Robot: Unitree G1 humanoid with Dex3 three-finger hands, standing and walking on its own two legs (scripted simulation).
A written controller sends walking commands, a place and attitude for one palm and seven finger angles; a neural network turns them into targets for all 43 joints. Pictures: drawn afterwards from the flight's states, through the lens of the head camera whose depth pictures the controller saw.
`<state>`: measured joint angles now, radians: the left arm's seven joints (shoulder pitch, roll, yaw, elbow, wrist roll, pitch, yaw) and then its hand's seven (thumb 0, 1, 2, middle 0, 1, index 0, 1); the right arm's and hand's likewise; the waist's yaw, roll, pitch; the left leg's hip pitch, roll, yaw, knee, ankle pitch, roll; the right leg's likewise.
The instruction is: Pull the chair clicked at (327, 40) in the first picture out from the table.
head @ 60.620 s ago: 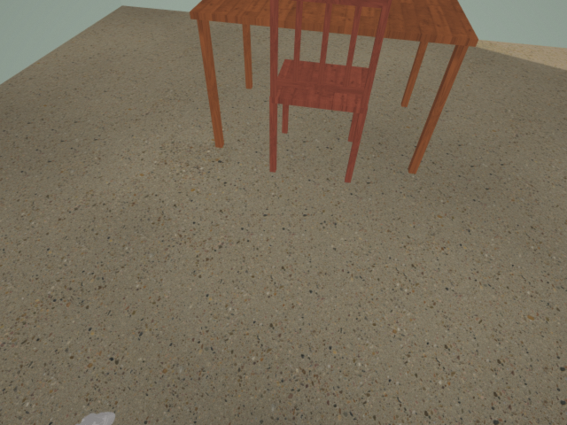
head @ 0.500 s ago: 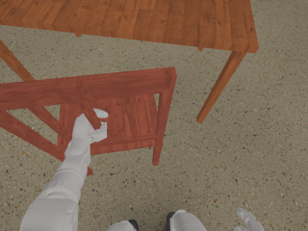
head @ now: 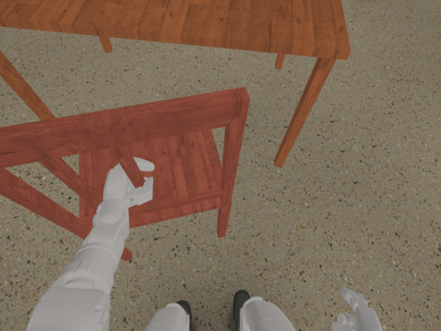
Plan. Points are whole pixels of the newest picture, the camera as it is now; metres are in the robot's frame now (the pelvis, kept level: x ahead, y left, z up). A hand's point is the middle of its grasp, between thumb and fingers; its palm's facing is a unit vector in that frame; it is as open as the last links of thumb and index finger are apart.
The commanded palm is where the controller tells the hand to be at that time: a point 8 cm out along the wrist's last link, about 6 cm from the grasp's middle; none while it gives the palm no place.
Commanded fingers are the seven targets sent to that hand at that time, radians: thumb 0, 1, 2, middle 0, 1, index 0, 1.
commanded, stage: step backward, pulling the chair out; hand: left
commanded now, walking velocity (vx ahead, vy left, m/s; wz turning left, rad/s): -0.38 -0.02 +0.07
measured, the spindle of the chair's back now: (138, 180) +0.40 +0.17 -0.08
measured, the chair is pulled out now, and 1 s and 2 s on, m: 0.33 0.50 0.65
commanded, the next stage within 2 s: stop walking, hand still on the chair in 1.10 s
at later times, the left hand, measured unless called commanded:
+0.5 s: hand (142, 240) +0.28 +0.14 -0.07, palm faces +0.06 -0.98 -0.21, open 5.4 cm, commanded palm +0.26 +0.19 -0.06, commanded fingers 0.00 0.90 0.90 -0.50 -1.45 -0.50 -1.45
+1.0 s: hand (145, 285) +0.20 +0.13 -0.07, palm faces +0.07 -0.98 -0.21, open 5.4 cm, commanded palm +0.18 +0.17 -0.06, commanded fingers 0.00 0.90 0.90 -0.50 -1.45 -0.50 -1.45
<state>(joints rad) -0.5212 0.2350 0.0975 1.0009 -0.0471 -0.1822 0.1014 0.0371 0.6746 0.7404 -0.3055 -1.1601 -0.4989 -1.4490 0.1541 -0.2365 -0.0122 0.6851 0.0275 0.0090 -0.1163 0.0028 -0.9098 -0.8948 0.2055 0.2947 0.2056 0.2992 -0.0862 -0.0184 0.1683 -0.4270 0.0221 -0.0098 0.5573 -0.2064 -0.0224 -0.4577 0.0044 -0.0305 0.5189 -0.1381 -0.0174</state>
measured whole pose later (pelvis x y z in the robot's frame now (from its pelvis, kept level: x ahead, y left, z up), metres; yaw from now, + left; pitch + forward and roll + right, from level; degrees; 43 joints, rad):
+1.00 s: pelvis -0.17 -0.03 +0.00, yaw +0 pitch +3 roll -2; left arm -0.54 0.23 0.08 1.03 -0.04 -0.18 0.08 0.03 0.67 0.75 -0.27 -1.17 -0.50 -1.45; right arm 0.18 -0.21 0.02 0.73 0.01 -0.05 -0.08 0.00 -0.91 -0.89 0.21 0.29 0.21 0.30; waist -0.03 0.03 0.19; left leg -0.45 0.07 -0.07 0.58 -0.17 -0.05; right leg -0.29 0.01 -0.01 0.52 -0.27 0.02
